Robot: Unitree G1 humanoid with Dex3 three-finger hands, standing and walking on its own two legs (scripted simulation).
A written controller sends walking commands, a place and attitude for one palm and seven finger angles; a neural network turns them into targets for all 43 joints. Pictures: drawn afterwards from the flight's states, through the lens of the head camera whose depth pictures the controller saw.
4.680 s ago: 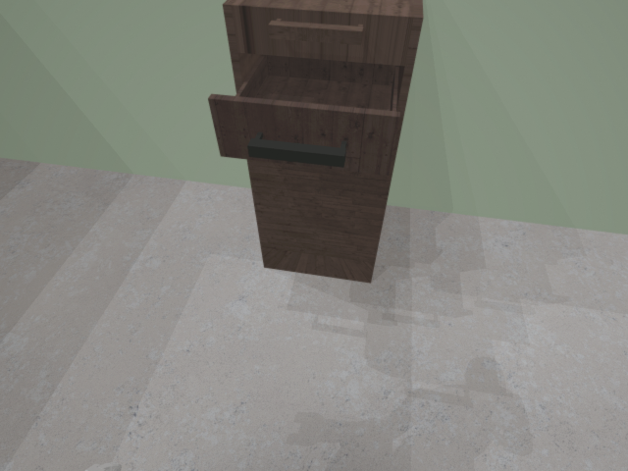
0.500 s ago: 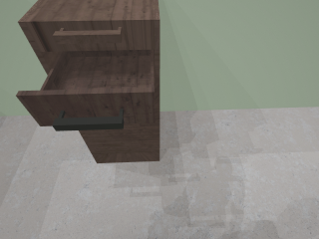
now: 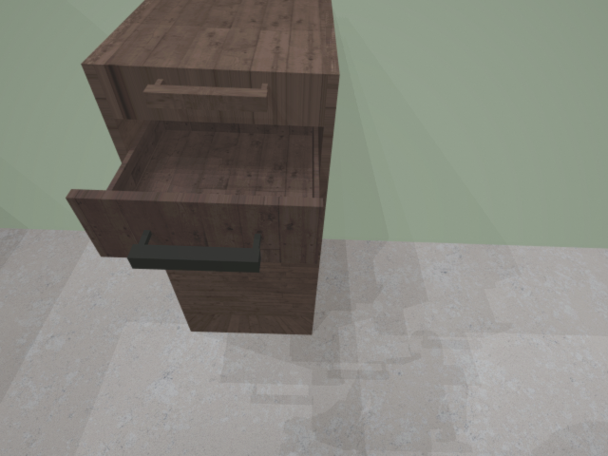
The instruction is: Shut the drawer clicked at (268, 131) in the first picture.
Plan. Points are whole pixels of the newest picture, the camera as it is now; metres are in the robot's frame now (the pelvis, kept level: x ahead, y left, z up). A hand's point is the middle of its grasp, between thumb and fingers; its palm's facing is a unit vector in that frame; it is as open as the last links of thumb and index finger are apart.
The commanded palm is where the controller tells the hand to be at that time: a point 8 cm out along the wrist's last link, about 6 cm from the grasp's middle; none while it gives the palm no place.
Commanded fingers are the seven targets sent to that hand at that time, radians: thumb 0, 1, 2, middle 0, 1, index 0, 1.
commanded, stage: raise the hand and make a fist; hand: left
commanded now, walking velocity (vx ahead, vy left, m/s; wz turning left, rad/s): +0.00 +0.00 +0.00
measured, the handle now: (199, 247) +0.41 +0.20 +0.02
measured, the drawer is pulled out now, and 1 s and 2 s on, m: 0.22 0.22 0.22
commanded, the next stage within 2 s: bring the fist close to the handle in 1.96 s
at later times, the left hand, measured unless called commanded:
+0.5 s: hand out of the picture +0.14 +0.16 -0.04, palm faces +0.07 -1.00 +0.00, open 5.8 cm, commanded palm +0.13 +0.23 -0.02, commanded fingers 0.00 0.90 0.90 -0.66 -0.80 -0.66 -0.80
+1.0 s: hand (167, 392) +0.18 +0.18 +0.03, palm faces +0.07 -1.00 -0.05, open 3.4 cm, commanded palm +0.15 +0.22 +0.05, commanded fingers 0.00 0.90 0.90 -1.16 -1.34 -1.16 -1.34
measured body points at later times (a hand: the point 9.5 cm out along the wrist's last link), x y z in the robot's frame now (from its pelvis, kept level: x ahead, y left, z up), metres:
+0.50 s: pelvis -0.07 -0.01 -0.08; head -0.03 +0.00 +0.37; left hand +0.13 +0.22 -0.04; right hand +0.15 -0.25 -0.11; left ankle -0.06 +0.10 -0.74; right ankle -0.02 -0.11 -0.74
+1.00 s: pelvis -0.04 -0.02 -0.04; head +0.00 -0.02 +0.41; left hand +0.17 +0.23 +0.04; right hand +0.12 -0.26 -0.12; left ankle -0.06 +0.10 -0.74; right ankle -0.02 -0.11 -0.74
